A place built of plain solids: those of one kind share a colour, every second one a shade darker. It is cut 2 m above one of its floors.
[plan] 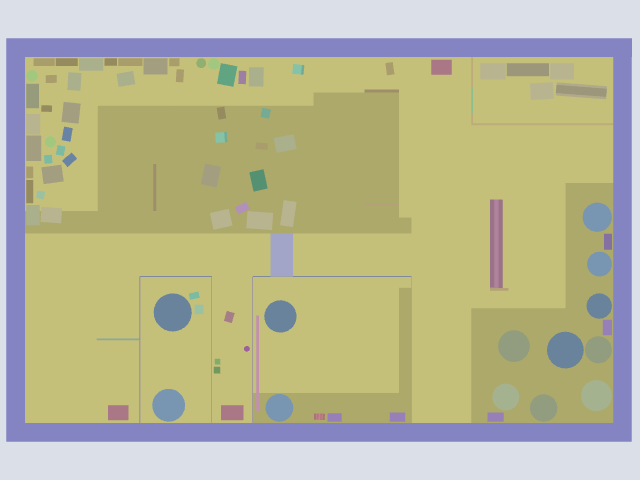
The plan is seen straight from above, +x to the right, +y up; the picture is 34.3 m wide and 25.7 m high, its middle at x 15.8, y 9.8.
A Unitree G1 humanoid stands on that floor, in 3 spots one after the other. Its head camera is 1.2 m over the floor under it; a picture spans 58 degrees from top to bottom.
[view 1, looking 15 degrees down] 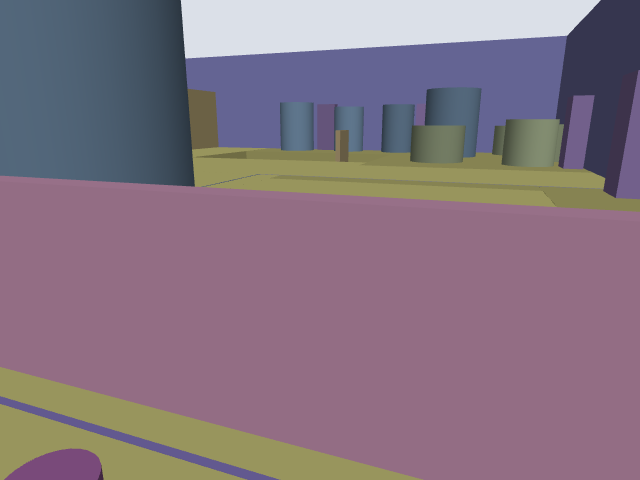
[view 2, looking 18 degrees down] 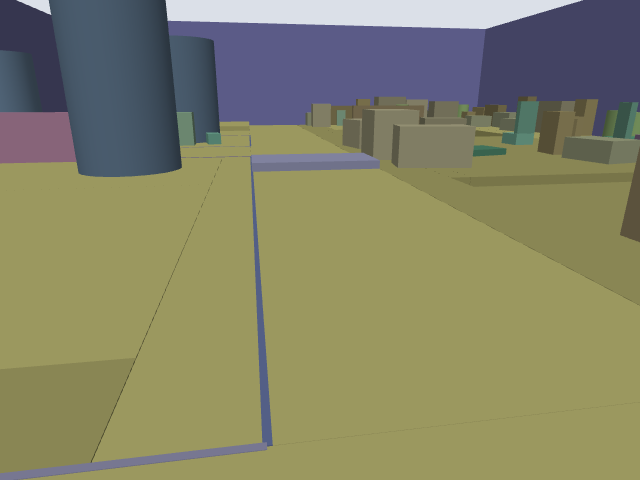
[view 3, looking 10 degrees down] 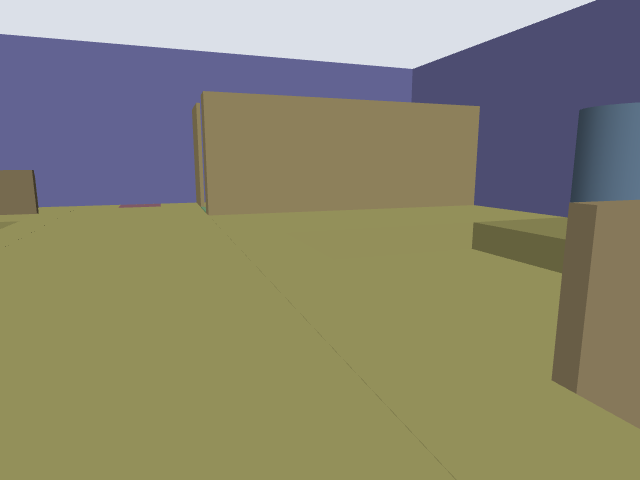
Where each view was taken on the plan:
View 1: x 11.10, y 2.75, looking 20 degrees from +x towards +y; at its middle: screenW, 1.42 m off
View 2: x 21.98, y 7.84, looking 171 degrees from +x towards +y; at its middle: floor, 3.89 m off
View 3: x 22.90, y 5.55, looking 70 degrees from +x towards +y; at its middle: floor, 7.89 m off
